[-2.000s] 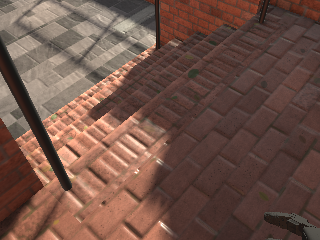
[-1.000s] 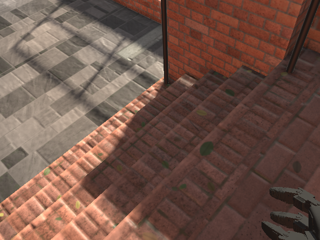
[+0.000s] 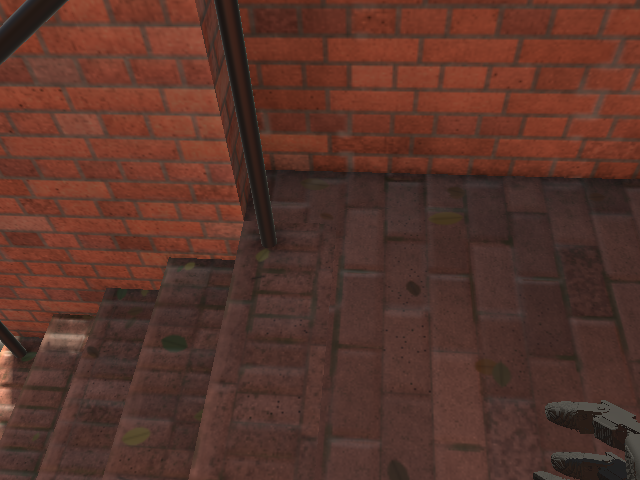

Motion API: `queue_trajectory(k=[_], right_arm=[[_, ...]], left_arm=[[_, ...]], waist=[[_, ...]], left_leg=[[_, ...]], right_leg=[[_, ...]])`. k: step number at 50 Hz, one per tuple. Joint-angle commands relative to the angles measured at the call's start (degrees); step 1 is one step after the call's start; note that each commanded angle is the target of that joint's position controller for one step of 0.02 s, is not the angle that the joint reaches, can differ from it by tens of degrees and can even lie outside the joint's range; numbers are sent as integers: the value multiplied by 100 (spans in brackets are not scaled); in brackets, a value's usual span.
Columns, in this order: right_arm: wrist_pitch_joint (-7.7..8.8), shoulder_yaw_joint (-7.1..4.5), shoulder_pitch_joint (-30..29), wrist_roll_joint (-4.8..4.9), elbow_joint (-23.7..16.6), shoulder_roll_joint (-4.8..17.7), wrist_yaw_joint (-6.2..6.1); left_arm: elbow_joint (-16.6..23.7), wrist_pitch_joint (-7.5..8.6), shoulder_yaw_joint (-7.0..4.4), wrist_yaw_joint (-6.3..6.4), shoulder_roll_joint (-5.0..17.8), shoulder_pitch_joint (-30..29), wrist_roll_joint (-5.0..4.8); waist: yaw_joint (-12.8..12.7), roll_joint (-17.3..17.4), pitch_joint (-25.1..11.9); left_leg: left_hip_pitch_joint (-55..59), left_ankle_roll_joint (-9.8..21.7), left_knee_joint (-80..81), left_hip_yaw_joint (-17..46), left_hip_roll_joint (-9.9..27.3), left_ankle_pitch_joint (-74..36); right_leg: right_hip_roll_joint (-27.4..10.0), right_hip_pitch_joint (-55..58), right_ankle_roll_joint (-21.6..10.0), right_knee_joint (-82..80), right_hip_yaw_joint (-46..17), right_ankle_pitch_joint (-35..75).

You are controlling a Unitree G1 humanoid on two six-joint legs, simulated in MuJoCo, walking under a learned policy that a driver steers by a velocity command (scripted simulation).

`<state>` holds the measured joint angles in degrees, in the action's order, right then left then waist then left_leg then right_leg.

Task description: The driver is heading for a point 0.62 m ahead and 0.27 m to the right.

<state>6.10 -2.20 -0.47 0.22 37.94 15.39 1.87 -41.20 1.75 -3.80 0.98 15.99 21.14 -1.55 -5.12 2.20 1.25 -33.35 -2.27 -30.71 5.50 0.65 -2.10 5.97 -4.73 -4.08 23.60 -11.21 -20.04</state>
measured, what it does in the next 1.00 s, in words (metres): walks ahead, turning right: left foot, then right foot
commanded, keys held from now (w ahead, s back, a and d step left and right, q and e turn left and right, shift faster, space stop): w+e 0.84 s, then no key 0.16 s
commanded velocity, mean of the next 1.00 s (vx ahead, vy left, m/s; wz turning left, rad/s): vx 0.48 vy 0.00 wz -0.57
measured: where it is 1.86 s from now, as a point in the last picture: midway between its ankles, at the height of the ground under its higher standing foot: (485, 407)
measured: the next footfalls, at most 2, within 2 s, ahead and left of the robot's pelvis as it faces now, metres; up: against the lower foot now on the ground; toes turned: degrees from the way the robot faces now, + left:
left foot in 0.06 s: +0.21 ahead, +0.14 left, +0.00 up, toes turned -7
right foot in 0.58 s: +0.42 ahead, -0.20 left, +0.00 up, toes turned -23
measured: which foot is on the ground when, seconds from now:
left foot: up 0.00-0.04, down 0.06-0.58, up 0.60-1.00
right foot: down 0.00-0.08, up 0.10-0.56, down 0.58-1.00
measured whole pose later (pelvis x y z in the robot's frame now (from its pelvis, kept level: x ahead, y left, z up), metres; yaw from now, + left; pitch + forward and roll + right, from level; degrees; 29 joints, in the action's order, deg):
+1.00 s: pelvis +0.52 -0.14 -0.01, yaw -34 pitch +2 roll -1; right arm 5.6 -1.5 1.0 -1.0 37.8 16.9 1.6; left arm -40.1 1.3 -3.5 1.4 17.2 19.9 -0.2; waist -4.8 2.4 1.9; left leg -33.0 -2.2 -30.2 3.6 1.0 -3.0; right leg 6.6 -6.4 -3.6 26.5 -9.3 -21.2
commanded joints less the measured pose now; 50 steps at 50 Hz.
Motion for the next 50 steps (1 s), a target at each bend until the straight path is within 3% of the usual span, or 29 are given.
queue_trajectory(k=[1, 2, 3, 4, 5, 6, 7, 8, 9, 10, 13, 17, 20, 24, 25, 27, 28, 29, 30, 31, 32, 33, 34, 35, 37, 40, 44, 47, 50], right_arm=[[134, -272, -20, 75, -322, 710, 24], [162, -340, 477, 52, -188, 801, -5], [197, -423, 1050, -72, -179, 980, -62], [172, -514, 1934, -115, -127, 1361, -107], [85, -521, 2200, -71, 57, 1489, -44], [25, -419, 1965, 18, -29, 1009, -71], [-41, -303, 1648, 33, -72, 729, -114], [-66, -242, 1438, -29, -51, 619, -130], [-55, -197, 1215, -83, -54, 487, -114], [-34, -207, 1173, -131, -5, 508, -123], [43, -251, 1243, -79, 166, 599, -136], [12, -349, 1362, -64, 370, 926, -180], [-47, -345, 1512, -53, 478, 994, -188], [-186, -394, 1777, 14, 616, 1225, -161], [-219, -415, 1788, 84, 638, 1271, -174], [-294, -478, 1806, 148, 635, 1467, -219], [-338, -477, 1726, 175, 609, 1482, -248], [-315, -402, 1798, 107, 527, 1283, -281], [-203, -135, 2175, -174, 159, 468, -221], [15, -110, 1767, -24, 16, 702, -165], [132, -219, 1223, 208, -127, 1071, -109], [205, -160, 1094, 194, -169, 967, -120], [218, -166, 1066, 51, -125, 946, -164], [172, -217, 1143, -38, -109, 1024, -181], [48, -224, 1274, -79, -76, 948, -168], [-43, -154, 941, -113, -145, 748, -195], [-8, -40, 62, -83, -305, 499, -135], [34, -72, -145, -56, -398, 644, -57], [40, -168, 190, -171, -375, 826, 7]], left_arm=[[278, 39, -253, 82, 832, -104, -11], [337, 27, -229, 89, 754, -241, 6], [476, 32, -144, 32, 549, -335, 77], [556, 50, -34, 28, 208, 61, 195], [650, 77, 7, 24, 264, 670, -66], [507, 69, -92, 22, 776, 415, -141], [609, 35, -141, -15, 981, -239, -78], [688, 22, -124, -47, 845, -541, 27], [733, 7, -160, -75, 799, -665, 61], [761, -9, -141, -101, 652, -616, 18], [822, -63, -70, -114, 396, -704, 21], [957, -43, -3, -154, 342, -1129, 58], [1030, 12, 38, -266, 269, -1640, 40], [1231, 41, 39, -424, 318, -2150, 19], [1280, 33, 29, -447, 322, -2176, -2], [1244, -5, -106, -450, 573, -1751, 71], [1029, -18, -252, -424, 795, -913, 78], [753, -66, -468, -326, 1209, 151, 53], [741, -76, -593, -229, 1978, 291, -3], [961, 9, -498, -266, 1759, 448, 18], [890, 78, -381, -284, 1355, 308, 78], [873, 109, -325, -265, 1172, 58, 69], [933, 115, -257, -248, 993, -361, 84], [1001, 129, -187, -231, 838, -654, 142], [1013, 152, -160, -183, 792, -865, 166], [862, 165, -189, -68, 935, -703, 136], [615, 104, -223, 20, 1027, -348, 97], [418, 22, -207, 65, 997, -69, 119], [342, -25, -203, 100, 957, -191, 144]], waist=[[364, -1013, -109], [655, -1015, -294], [943, -755, -898], [1051, 329, -1847], [793, 2160, -2309], [923, 1084, -1527], [988, 508, -826], [870, 89, -408], [725, 151, -238], [623, 322, -148], [572, 356, -97], [657, 118, -52], [869, 80, 64], [1020, 122, 294], [965, 201, 288], [637, 386, -81], [137, 297, -500], [-328, 27, -1032], [156, -1650, -1449], [-147, -1488, -2555], [-269, -1014, -1868], [-83, -749, -1305], [185, -384, -921], [424, -452, -725], [636, -516, -557], [605, -415, -242], [248, -595, -37], [111, -691, -190], [329, -786, -346]], left_leg=[[1023, 243, 266, -56, -112, 325], [1654, 388, 488, -190, -178, 359], [2931, 612, 333, 55, 267, 439], [4759, 1107, 147, 1434, 1469, 442], [5667, 1871, 1015, 4057, 2443, 2244], [5024, 1712, 1390, 3969, 2360, 3579], [4142, 1466, 1420, 2976, 2101, 3338], [3353, 1363, 1493, 2294, 1854, 2572], [2908, 1301, 1578, 1729, 1583, 1972], [2599, 1235, 1747, 1322, 1452, 1720], [2412, 1352, 2045, 591, 1404, 1017], [2725, 1344, 2173, -126, 1488, 363], [2899, 1168, 2141, -738, 1350, 67], [3307, 967, 1999, -1173, 1462, -275], [3465, 920, 1808, -1245, 1510, -802], [3676, 783, 811, -1512, 1492, -2894], [3450, 646, -278, -1713, 1347, -3481], [2326, 419, -1778, -1760, 1156, -2694], [-350, 19, -3998, -1656, 236, 2463], [-1165, -10, -5038, -255, -236, 3564], [-1727, 82, -5082, -53, 86, 3027], [-1608, 167, -4635, -92, 315, 2551], [-1234, 147, -4163, -98, 498, 2275], [-779, 120, -3835, -62, 613, 2107], [-396, 10, -3439, -130, 613, 1985], [-288, -198, -2495, -288, 489, 1405], [268, -225, -648, -402, 98, -61], [539, -93, -159, -335, -38, -359], [936, 211, 225, -313, -90, -142]], right_leg=[[-1346, -338, -650, -28, -1310, 1740], [-1165, -378, -528, 393, -1244, 2232], [-820, -908, -311, 1514, -946, 2175], [-232, -2105, 7, 3346, -332, 224], [-32, -3716, 236, 4843, 34, -1562], [-467, -4206, 364, 5497, 3, -1097], [-672, -4207, 357, 5519, 212, -546], [-845, -4010, 357, 5309, 298, -237], [-1011, -3820, 318, 4997, 277, -22], [-1139, -3600, 311, 4849, 379, 66], [-1233, -3641, 368, 4412, 513, 318], [-1337, -3897, 466, 3445, 572, 1168], [-1244, -3638, 424, 2506, 849, 1893], [-1106, -3366, 238, 1704, 1236, 1704], [-1012, -3235, 135, 1521, 1342, 1419], [-555, -2405, -114, 1320, 1708, 826], [-260, -1292, -311, 886, 1850, 1086], [-346, 485, -552, 785, 1383, 1384], [-1985, 2506, -1466, 552, -1624, 1026], [-2574, 3036, -2088, -449, -3752, 181], [-2387, 2703, -1774, -552, -2959, 285], [-2149, 1887, -1582, -540, -2257, 596], [-1935, 1029, -1414, -565, -1744, 1164], [-1774, 344, -1356, -677, -1383, 1762], [-1636, -328, -1389, -912, -1138, 2167], [-1394, -973, -1287, -1013, -655, 2514], [-1035, -1192, -868, -778, -198, 2581], [-1192, -752, -721, -308, -420, 2846], [-1295, -331, -479, 447, -732, 3256]])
